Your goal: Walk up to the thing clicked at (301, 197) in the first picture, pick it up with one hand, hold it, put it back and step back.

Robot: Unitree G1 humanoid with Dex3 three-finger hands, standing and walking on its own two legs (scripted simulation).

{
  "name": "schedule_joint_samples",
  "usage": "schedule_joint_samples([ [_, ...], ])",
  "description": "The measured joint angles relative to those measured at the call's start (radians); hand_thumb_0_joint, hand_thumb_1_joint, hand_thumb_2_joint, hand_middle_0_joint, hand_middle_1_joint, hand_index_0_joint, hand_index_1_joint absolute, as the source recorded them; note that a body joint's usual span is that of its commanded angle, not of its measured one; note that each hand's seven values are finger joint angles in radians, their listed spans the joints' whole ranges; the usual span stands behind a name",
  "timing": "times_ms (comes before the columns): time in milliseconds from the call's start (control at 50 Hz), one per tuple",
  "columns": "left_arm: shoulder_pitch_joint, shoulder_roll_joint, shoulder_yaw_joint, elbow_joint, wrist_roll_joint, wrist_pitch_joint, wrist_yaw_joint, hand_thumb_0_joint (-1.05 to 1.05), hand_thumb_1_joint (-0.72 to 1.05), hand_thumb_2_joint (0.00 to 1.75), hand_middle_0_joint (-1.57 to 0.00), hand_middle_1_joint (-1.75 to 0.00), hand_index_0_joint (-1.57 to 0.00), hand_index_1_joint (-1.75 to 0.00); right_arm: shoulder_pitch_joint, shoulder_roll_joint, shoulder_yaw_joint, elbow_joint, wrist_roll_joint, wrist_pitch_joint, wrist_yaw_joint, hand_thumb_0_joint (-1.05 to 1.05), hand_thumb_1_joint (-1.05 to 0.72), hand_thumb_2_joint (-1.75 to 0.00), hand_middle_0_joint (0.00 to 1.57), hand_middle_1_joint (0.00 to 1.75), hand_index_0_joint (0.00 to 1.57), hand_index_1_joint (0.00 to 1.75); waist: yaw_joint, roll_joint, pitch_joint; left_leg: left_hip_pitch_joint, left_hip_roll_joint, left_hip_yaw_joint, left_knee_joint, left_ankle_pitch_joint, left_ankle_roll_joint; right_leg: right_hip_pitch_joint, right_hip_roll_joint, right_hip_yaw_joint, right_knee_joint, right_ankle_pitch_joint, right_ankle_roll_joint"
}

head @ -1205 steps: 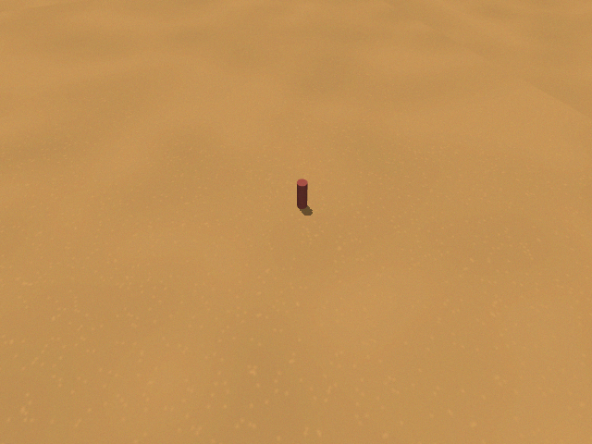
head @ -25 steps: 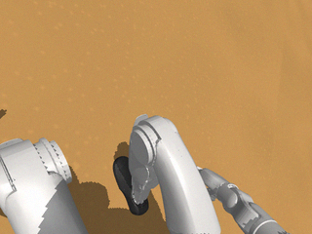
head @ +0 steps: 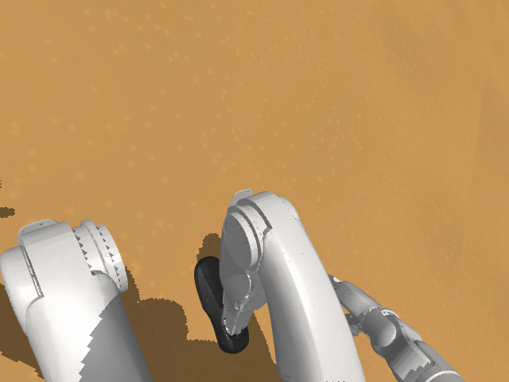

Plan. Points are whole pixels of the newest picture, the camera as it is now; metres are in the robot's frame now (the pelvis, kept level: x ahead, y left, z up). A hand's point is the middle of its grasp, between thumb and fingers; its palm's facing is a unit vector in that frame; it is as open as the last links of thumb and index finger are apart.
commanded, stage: withdraw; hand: left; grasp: from the side
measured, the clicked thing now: out of the picture +0.44 +0.33 -0.22
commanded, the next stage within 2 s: rise in 0.02 s
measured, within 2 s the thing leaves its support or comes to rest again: neither
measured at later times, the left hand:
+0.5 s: hand out of the picture +0.32 +0.46 +0.01, palm faces +0.49 -0.75 -0.44, open 17.3 cm
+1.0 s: hand out of the picture +0.23 +0.34 +0.19, palm faces +0.43 -0.78 -0.46, open 17.3 cm
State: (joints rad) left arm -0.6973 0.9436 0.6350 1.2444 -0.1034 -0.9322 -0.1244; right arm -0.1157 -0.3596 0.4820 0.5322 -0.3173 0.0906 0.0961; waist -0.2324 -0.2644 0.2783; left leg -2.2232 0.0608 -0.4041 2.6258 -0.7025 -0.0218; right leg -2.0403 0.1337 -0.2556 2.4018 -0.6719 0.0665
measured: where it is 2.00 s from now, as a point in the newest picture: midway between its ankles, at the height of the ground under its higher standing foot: (167, 350)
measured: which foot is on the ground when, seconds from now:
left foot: down 0.00-1.00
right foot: down 0.00-1.00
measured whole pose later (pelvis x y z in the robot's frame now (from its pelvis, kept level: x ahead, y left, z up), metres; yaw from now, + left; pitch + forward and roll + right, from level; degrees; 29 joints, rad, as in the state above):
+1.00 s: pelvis +0.05 -0.02 +0.29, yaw +16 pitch +26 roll -4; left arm 0.03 0.40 0.24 0.41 0.01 0.09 0.13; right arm 0.12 -0.25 -0.01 0.54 0.04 0.05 -0.09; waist -0.04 0.01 -0.17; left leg -1.46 0.07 -0.07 1.58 -0.59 -0.03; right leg -1.38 0.02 -0.06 1.55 -0.64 0.00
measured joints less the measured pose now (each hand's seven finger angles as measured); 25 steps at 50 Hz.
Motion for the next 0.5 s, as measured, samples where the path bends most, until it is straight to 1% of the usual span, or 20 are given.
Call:
schedule_joint_samples([
  [20, 0.008, -0.002, 0.001, -0.025, -0.004, 0.019, -0.016, -0.01, -0.48, 0.06, -0.13, -0.08, -0.14, -0.06, 0.01, 0.0, -0.011, 0.002, 0.009, 0.003, -0.001, 0.0, -0.91, -0.9, 0.21, 0.3, 0.21, 0.3, 0.006, 0.011, -0.012, -0.003, 0.0, 0.006, -0.006, 0.001, 0.001, -0.002, -0.003, 0.003, -0.002, -0.002, -0.002],
  [60, 0.028, -0.007, -0.012, -0.059, -0.024, 0.063, -0.048, -0.02, -0.5, 0.04, -0.12, -0.07, -0.13, -0.05, 0.031, -0.001, -0.037, 0.009, 0.031, 0.005, -0.004, 0.0, -0.91, -0.9, 0.21, 0.3, 0.21, 0.3, 0.018, 0.034, -0.042, -0.009, 0.0, 0.02, -0.019, 0.004, 0.003, -0.009, -0.009, 0.011, -0.007, -0.005, -0.004],
  [120, 0.057, -0.032, -0.066, -0.069, -0.074, 0.135, -0.101, -0.02, -0.53, 0.03, -0.1, -0.05, -0.11, -0.03, 0.054, -0.002, -0.074, 0.026, 0.068, 0.005, -0.009, 0.0, -0.91, -0.9, 0.21, 0.3, 0.21, 0.3, 0.039, 0.073, -0.091, -0.02, 0.001, 0.045, -0.04, 0.01, 0.011, -0.019, -0.017, 0.028, -0.014, -0.011, 0.0],
  [160, 0.08, -0.068, -0.078, -0.099, -0.085, 0.185, -0.13, -0.02, -0.54, 0.02, -0.08, -0.05, -0.1, -0.03, 0.066, -0.002, -0.1, 0.031, 0.092, 0.001, -0.013, 0.0, -0.9, -0.89, 0.21, 0.3, 0.21, 0.3, 0.057, 0.094, -0.117, -0.024, 0.003, 0.06, -0.054, 0.015, 0.016, -0.024, -0.022, 0.037, -0.02, -0.012, -0.001],
  [200, 0.111, -0.09, -0.078, -0.136, -0.013, 0.245, -0.121, -0.01, -0.54, 0.02, -0.08, -0.05, -0.09, -0.03, 0.077, 0.014, -0.146, 0.035, 0.125, 0.007, -0.015, 0.0, -0.9, -0.9, 0.21, 0.3, 0.21, 0.3, 0.071, 0.107, -0.145, -0.025, 0.006, 0.077, -0.071, 0.019, 0.017, -0.03, -0.026, 0.048, -0.027, -0.012, -0.007],
  [220, 0.125, -0.099, -0.091, -0.151, 0.009, 0.279, -0.112, -0.02, -0.54, 0.03, -0.08, -0.05, -0.09, -0.03, 0.084, 0.024, -0.17, 0.036, 0.141, 0.012, -0.016, 0.0, -0.9, -0.9, 0.21, 0.3, 0.21, 0.3, 0.077, 0.112, -0.161, -0.025, 0.007, 0.087, -0.083, 0.021, 0.016, -0.034, -0.029, 0.054, -0.032, -0.012, -0.012],
  [260, 0.137, -0.123, -0.108, -0.175, 0.045, 0.345, -0.094, -0.02, -0.54, 0.04, -0.08, -0.06, -0.08, -0.04, 0.094, 0.04, -0.208, 0.038, 0.172, 0.022, -0.02, 0.0, -0.91, -0.9, 0.21, 0.3, 0.21, 0.3, 0.091, 0.122, -0.192, -0.023, 0.009, 0.109, -0.11, 0.028, 0.017, -0.037, -0.036, 0.068, -0.045, -0.012, -0.018],
  [300, 0.15, -0.143, -0.106, -0.212, 0.082, 0.411, -0.072, -0.02, -0.54, 0.05, -0.08, -0.07, -0.08, -0.05, 0.1, 0.053, -0.237, 0.04, 0.197, 0.032, -0.025, 0.0, -0.92, -0.9, 0.21, 0.3, 0.21, 0.3, 0.101, 0.134, -0.218, -0.016, 0.009, 0.129, -0.141, 0.035, 0.016, -0.036, -0.044, 0.081, -0.062, -0.012, -0.022],
  [340, 0.157, -0.149, -0.097, -0.247, 0.114, 0.471, -0.051, -0.02, -0.55, 0.06, -0.09, -0.07, -0.09, -0.06, 0.108, 0.063, -0.263, 0.04, 0.216, 0.04, -0.03, 0.0, -0.94, -0.91, 0.21, 0.3, 0.21, 0.3, 0.11, 0.146, -0.245, -0.011, 0.008, 0.147, -0.173, 0.042, 0.015, -0.036, -0.053, 0.092, -0.079, -0.013, -0.027],
  [380, 0.158, -0.14, -0.092, -0.28, 0.134, 0.518, -0.027, -0.02, -0.55, 0.06, -0.09, -0.07, -0.09, -0.07, 0.115, 0.07, -0.286, 0.044, 0.232, 0.046, -0.036, 0.0, -0.94, -0.91, 0.21, 0.3, 0.21, 0.3, 0.117, 0.161, -0.267, -0.004, 0.006, 0.164, -0.203, 0.049, 0.014, -0.035, -0.061, 0.104, -0.096, -0.014, -0.032],
  [440, 0.165, -0.117, -0.086, -0.306, 0.151, 0.578, 0.009, -0.02, -0.54, 0.07, -0.08, -0.07, -0.08, -0.07, 0.129, 0.075, -0.32, 0.052, 0.25, 0.054, -0.044, 0.0, -0.93, -0.91, 0.21, 0.3, 0.21, 0.3, 0.129, 0.19, -0.297, 0.006, 0.006, 0.188, -0.246, 0.054, 0.014, -0.033, -0.07, 0.12, -0.123, -0.016, -0.035],
  [500, 0.197, -0.122, -0.095, -0.338, 0.15, 0.638, 0.041, -0.02, -0.52, 0.08, -0.08, -0.07, -0.07, -0.06, 0.153, 0.075, -0.363, 0.058, 0.269, 0.063, -0.048, 0.0, -0.92, -0.9, 0.2, 0.3, 0.21, 0.3, 0.15, 0.223, -0.33, 0.018, 0.008, 0.215, -0.29, 0.056, 0.016, -0.031, -0.075, 0.14, -0.152, -0.018, -0.035],
])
